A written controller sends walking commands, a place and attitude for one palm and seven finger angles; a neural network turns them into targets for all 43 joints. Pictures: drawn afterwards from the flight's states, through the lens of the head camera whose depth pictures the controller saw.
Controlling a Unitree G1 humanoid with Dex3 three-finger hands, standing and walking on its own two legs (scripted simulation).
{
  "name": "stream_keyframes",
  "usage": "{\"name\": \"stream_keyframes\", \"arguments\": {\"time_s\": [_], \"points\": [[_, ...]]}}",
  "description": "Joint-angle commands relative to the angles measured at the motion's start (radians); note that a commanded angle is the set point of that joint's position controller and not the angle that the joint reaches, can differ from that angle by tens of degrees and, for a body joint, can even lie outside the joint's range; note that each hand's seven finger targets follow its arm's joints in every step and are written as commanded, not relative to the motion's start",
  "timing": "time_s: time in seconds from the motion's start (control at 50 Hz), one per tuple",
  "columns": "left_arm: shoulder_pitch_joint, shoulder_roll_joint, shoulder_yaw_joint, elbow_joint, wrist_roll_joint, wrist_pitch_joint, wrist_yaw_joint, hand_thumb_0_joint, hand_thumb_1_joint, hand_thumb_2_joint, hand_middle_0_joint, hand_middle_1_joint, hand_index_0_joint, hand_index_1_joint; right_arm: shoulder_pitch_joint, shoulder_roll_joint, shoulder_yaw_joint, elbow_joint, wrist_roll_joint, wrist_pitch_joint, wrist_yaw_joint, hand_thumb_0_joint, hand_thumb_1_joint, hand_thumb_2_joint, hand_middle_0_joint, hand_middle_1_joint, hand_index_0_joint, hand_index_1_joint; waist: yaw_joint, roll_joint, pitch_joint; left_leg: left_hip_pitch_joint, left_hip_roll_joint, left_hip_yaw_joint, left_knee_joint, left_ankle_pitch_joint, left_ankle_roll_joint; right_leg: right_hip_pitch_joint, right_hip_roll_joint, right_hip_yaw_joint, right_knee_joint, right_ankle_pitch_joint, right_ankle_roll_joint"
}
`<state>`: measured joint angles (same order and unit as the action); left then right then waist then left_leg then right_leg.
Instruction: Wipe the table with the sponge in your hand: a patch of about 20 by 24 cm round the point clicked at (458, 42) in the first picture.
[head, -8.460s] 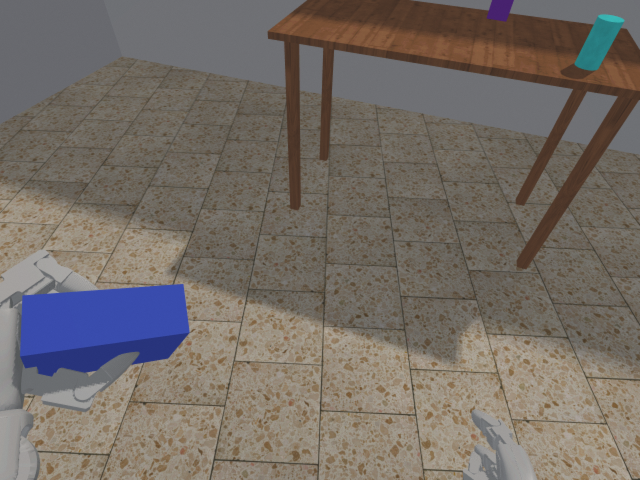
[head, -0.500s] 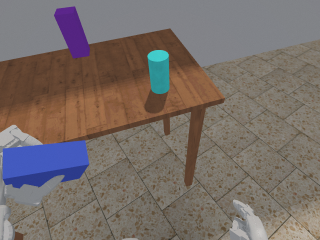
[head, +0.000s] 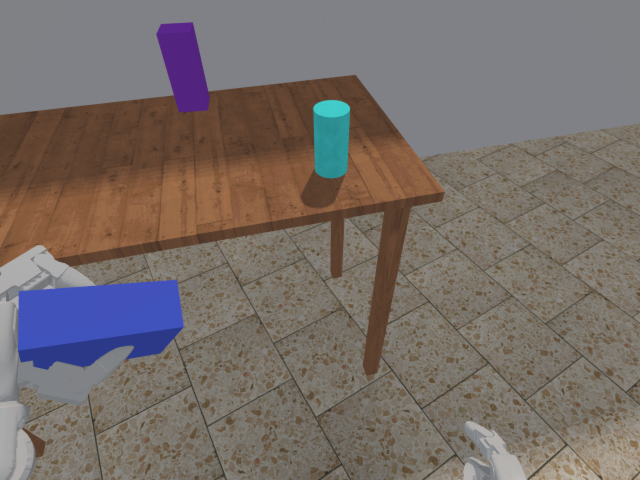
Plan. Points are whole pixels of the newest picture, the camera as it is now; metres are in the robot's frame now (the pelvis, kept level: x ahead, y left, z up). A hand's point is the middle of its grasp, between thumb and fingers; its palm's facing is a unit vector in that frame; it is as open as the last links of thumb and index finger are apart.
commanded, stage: come to a stop and stand still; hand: left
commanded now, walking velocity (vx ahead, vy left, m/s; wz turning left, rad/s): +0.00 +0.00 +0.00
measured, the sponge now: (125, 324) +0.22 +0.21 +0.15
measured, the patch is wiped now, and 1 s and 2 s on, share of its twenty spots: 0.00 0.00 0.00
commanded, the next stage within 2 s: look again from close up in 1.64 s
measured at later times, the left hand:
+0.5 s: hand (63, 420) +0.12 +0.21 +0.18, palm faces +0.43 -0.77 -0.48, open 9.0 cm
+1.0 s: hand (81, 448) +0.11 +0.18 +0.18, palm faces +0.40 -0.76 -0.51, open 9.0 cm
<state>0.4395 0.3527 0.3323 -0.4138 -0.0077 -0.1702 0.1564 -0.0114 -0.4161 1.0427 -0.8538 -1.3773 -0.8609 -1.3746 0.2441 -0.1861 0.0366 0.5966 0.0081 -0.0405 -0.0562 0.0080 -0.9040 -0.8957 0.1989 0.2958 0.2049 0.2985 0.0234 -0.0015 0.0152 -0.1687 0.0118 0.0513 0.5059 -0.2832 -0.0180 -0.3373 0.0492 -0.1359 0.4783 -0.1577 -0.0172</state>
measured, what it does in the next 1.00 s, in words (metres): walks backwards: left foot, then right foot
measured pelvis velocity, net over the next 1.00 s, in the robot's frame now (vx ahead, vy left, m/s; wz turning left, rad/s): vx -0.10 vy -0.07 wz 0.04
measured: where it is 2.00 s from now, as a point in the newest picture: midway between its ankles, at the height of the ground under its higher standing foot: outside the picture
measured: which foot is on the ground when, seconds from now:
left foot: down 0.00-0.08, up 0.10-0.32, down 0.34-0.56, up 0.58-1.00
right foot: down 0.00-0.36, up 0.38-0.54, down 0.56-1.00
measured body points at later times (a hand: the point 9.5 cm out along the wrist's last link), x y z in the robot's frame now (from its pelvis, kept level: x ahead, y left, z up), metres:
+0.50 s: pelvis -0.08 -0.04 +0.00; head -0.09 -0.06 +0.45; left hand +0.10 +0.25 +0.20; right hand +0.06 -0.28 -0.10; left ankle -0.07 +0.11 -0.73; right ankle -0.06 -0.09 -0.71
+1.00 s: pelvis -0.10 -0.07 +0.02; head -0.06 -0.10 +0.47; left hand +0.08 +0.22 +0.21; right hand +0.06 -0.32 -0.09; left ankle -0.16 +0.08 -0.69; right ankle -0.09 -0.11 -0.73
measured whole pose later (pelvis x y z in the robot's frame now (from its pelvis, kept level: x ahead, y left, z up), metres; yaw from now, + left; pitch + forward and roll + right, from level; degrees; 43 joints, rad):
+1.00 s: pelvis -0.10 -0.07 +0.02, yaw +2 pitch +3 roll +3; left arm 0.51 0.38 0.36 -0.39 -0.03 -0.27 0.15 -0.01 -0.42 1.04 -0.85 -1.38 -0.86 -1.38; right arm 0.20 -0.27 -0.05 0.62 0.02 -0.05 -0.05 0.01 -0.91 -0.90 0.20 0.30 0.20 0.30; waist 0.00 0.02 0.02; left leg -0.31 0.01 0.04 0.72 -0.36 0.00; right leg -0.22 0.03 -0.06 0.30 -0.14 -0.10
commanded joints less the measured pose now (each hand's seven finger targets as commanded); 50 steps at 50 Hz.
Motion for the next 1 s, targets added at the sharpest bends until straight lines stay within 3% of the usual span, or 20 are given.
{"name": "stream_keyframes", "arguments": {"time_s": [0.0, 0.04, 0.08, 0.16, 0.28, 0.3, 0.32, 0.36, 0.38, 0.44, 0.5, 0.52, 0.54, 0.56, 0.6, 0.62, 0.64, 0.72, 0.86, 0.98], "points": [[-0.141, 0.164, 0.086, -0.173, 0.005, -0.055, -0.004, 0.000, 0.100, 1.300, -1.200, -1.600, -1.200, -1.600, -0.125, -0.132, -0.059, -0.141, -0.009, -0.057, -0.008, 0.000, -0.900, -0.900, 0.200, 0.300, 0.200, 0.300, -0.011, -0.008, 0.029, -0.339, 0.080, -0.060, -0.093, -0.306, 0.064, 0.182, -0.144, 0.274, -0.155, -0.342, 0.030], [-0.141, 0.182, 0.104, -0.192, 0.001, -0.055, -0.003, 0.000, 0.100, 1.300, -1.200, -1.600, -1.200, -1.600, -0.117, -0.115, -0.060, -0.133, -0.016, -0.049, -0.001, 0.000, -0.900, -0.900, 0.200, 0.300, 0.200, 0.300, -0.015, -0.152, -0.018, -0.212, 0.007, -0.023, 0.109, -0.228, 0.044, 0.068, -0.253, 0.445, -0.345, -0.548, 0.009], [-0.127, 0.197, 0.120, -0.216, 0.004, -0.059, 0.006, 0.000, 0.100, 1.300, -1.200, -1.600, -1.200, -1.600, -0.127, -0.100, -0.060, -0.123, -0.020, -0.038, 0.005, 0.000, -0.900, -0.900, 0.200, 0.300, 0.200, 0.300, -0.011, -0.178, -0.074, -0.168, -0.016, -0.030, 0.325, -0.199, 0.038, 0.065, -0.341, 0.523, -0.437, -0.596, 0.005], [-0.006, 0.189, 0.136, -0.242, -0.003, -0.077, 0.012, 0.000, 0.100, 1.300, -1.200, -1.600, -1.200, -1.600, -0.133, -0.080, -0.046, -0.121, -0.028, -0.015, 0.007, 0.000, -0.900, -0.900, 0.200, 0.300, 0.200, 0.300, -0.015, -0.046, -0.155, -0.131, -0.023, -0.007, 0.295, -0.176, 0.027, 0.121, -0.281, 0.365, -0.392, -0.439, 0.003], [-0.003, 0.185, 0.139, -0.315, -0.003, -0.093, 0.033, 0.000, 0.100, 1.300, -1.200, -1.600, -1.200, -1.600, -0.097, -0.102, -0.059, -0.129, -0.033, 0.004, 0.006, 0.000, -0.900, -0.900, 0.200, 0.300, 0.200, 0.300, -0.039, -0.034, -0.185, 0.006, -0.066, 0.066, -0.091, -0.168, 0.051, 0.200, -0.196, 0.233, -0.381, -0.290, 0.055], [-0.009, 0.183, 0.130, -0.313, -0.004, -0.096, 0.031, 0.000, 0.100, 1.300, -1.200, -1.600, -1.200, -1.600, -0.090, -0.112, -0.064, -0.129, -0.029, 0.008, 0.006, 0.000, -0.900, -0.900, 0.200, 0.300, 0.200, 0.300, -0.045, 0.010, -0.169, 0.021, -0.049, 0.048, -0.157, -0.183, 0.060, 0.192, -0.155, 0.207, -0.347, -0.288, 0.088], [-0.050, 0.187, 0.131, -0.328, -0.006, -0.100, 0.023, 0.000, 0.100, 1.300, -1.200, -1.600, -1.200, -1.600, -0.079, -0.133, -0.069, -0.146, -0.031, 0.012, 0.013, 0.000, -0.900, -0.900, 0.200, 0.300, 0.200, 0.300, -0.052, 0.072, -0.154, -0.045, 0.039, -0.082, -0.253, -0.262, 0.095, 0.187, -0.105, 0.175, -0.219, -0.289, 0.100], [-0.011, 0.171, 0.139, -0.266, -0.004, -0.105, 0.032, 0.000, 0.100, 1.300, -1.200, -1.600, -1.200, -1.600, -0.150, -0.131, -0.074, -0.156, -0.045, -0.013, -0.006, 0.000, -0.900, -0.900, 0.200, 0.300, 0.200, 0.300, -0.014, 0.324, -0.048, -0.429, 0.323, -0.390, -0.419, -0.470, 0.216, 0.227, -0.017, 0.134, 0.339, -0.151, 0.073], [-0.002, 0.167, 0.142, -0.236, 0.006, -0.081, 0.031, 0.000, 0.100, 1.300, -1.200, -1.600, -1.200, -1.600, -0.156, -0.096, -0.078, -0.164, -0.045, -0.031, -0.010, 0.000, -0.900, -0.900, 0.200, 0.300, 0.200, 0.300, -0.018, 0.327, 0.024, -0.574, 0.314, -0.323, -0.434, -0.421, 0.216, 0.231, -0.008, 0.177, 0.545, -0.189, 0.041], [0.103, 0.138, 0.130, -0.111, -0.008, -0.046, 0.011, 0.000, 0.100, 1.300, -1.200, -1.600, -1.200, -1.600, -0.094, -0.141, -0.108, -0.138, -0.013, -0.047, -0.006, 0.000, -0.900, -0.900, 0.200, 0.300, 0.200, 0.300, 0.001, 0.163, 0.005, -0.279, 0.203, -0.101, -0.232, -0.121, 0.148, 0.031, 0.003, 0.134, 0.393, -0.298, 0.042], [-0.027, 0.142, 0.096, -0.162, -0.015, -0.063, 0.006, 0.000, 0.100, 1.300, -1.200, -1.600, -1.200, -1.600, -0.097, -0.137, -0.090, -0.120, 0.018, -0.063, -0.002, 0.000, -0.900, -0.900, 0.200, 0.300, 0.200, 0.300, -0.026, 0.111, -0.023, -0.161, 0.185, -0.133, -0.070, -0.017, 0.098, 0.149, -0.049, 0.083, -0.076, -0.201, 0.050], [-0.093, 0.149, 0.082, -0.158, -0.002, -0.069, 0.003, 0.000, 0.100, 1.300, -1.200, -1.600, -1.200, -1.600, -0.102, -0.131, -0.087, -0.105, 0.013, -0.067, -0.002, 0.000, -0.900, -0.900, 0.200, 0.300, 0.200, 0.300, -0.042, 0.027, 0.000, -0.214, 0.140, -0.093, 0.018, -0.103, 0.073, 0.192, -0.097, 0.128, -0.156, -0.155, 0.034], [-0.176, 0.183, 0.081, -0.183, -0.003, -0.078, 0.000, 0.000, 0.100, 1.300, -1.200, -1.600, -1.200, -1.600, -0.121, -0.122, -0.090, -0.107, 0.015, -0.071, 0.000, 0.000, -0.900, -0.900, 0.200, 0.300, 0.200, 0.300, -0.053, -0.192, -0.006, -0.312, 0.066, -0.036, 0.219, -0.169, 0.033, 0.214, -0.278, 0.392, -0.241, -0.139, -0.038], [-0.233, 0.229, 0.106, -0.169, -0.009, -0.077, 0.004, 0.000, 0.100, 1.300, -1.200, -1.600, -1.200, -1.600, -0.158, -0.131, -0.091, -0.109, 0.015, -0.089, -0.007, 0.000, -0.900, -0.900, 0.200, 0.300, 0.200, 0.300, -0.032, -0.288, 0.029, -0.387, 0.003, -0.034, 0.436, -0.215, 0.013, 0.159, -0.402, 0.571, -0.286, -0.059, -0.116], [-0.233, 0.163, 0.045, -0.133, -0.012, -0.098, -0.017, 0.000, 0.100, 1.300, -1.200, -1.600, -1.200, -1.600, -0.144, -0.159, -0.113, -0.082, 0.007, -0.102, 0.001, 0.000, -0.900, -0.900, 0.200, 0.300, 0.200, 0.300, -0.034, -0.162, 0.044, -0.316, 0.005, -0.108, 0.582, -0.059, 0.003, 0.089, -0.348, 0.542, -0.332, -0.043, 0.013], [-0.198, 0.200, 0.094, -0.147, -0.012, -0.112, -0.018, 0.000, 0.100, 1.300, -1.200, -1.600, -1.200, -1.600, -0.164, -0.140, -0.099, -0.075, 0.001, -0.096, 0.002, 0.000, -0.900, -0.900, 0.200, 0.300, 0.200, 0.300, -0.025, -0.021, 0.025, -0.316, 0.014, -0.101, 0.601, -0.027, -0.003, 0.079, -0.326, 0.505, -0.300, -0.013, 0.022], [-0.128, 0.195, 0.096, -0.167, -0.017, -0.128, -0.017, 0.000, 0.100, 1.300, -1.200, -1.600, -1.200, -1.600, -0.159, -0.116, -0.089, -0.072, 0.002, -0.084, 0.001, 0.000, -0.900, -0.900, 0.200, 0.300, 0.200, 0.300, -0.021, 0.019, 0.013, -0.331, 0.020, -0.099, 0.599, -0.009, -0.004, 0.121, -0.320, 0.444, -0.270, 0.068, 0.007], [-0.043, 0.224, 0.161, -0.163, -0.024, -0.162, 0.000, 0.000, 0.100, 1.300, -1.200, -1.600, -1.200, -1.600, -0.135, -0.126, -0.098, -0.086, 0.007, -0.053, 0.005, 0.000, -0.900, -0.900, 0.200, 0.300, 0.200, 0.300, -0.030, -0.063, -0.116, -0.334, 0.005, -0.080, 0.531, 0.040, -0.008, 0.270, -0.281, 0.284, -0.246, 0.121, 0.071], [0.081, 0.201, 0.178, -0.128, -0.040, -0.168, 0.004, 0.000, 0.100, 1.300, -1.200, -1.600, -1.200, -1.600, -0.132, -0.129, -0.105, -0.123, 0.005, -0.052, 0.009, 0.000, -0.900, -0.900, 0.200, 0.300, 0.200, 0.300, -0.006, -0.119, -0.148, -0.335, 0.005, -0.044, 0.307, -0.052, 0.011, 0.389, -0.311, 0.360, -0.267, 0.124, 0.012], [0.019, 0.168, 0.118, -0.179, -0.030, -0.136, 0.016, 0.000, 0.100, 1.300, -1.200, -1.600, -1.200, -1.600, -0.133, -0.131, -0.096, -0.142, 0.001, -0.057, 0.001, 0.000, -0.900, -0.900, 0.200, 0.300, 0.200, 0.300, 0.001, -0.133, -0.167, -0.217, 0.001, 0.006, 0.088, -0.091, 0.029, 0.395, -0.301, 0.333, -0.206, 0.226, -0.076]]}}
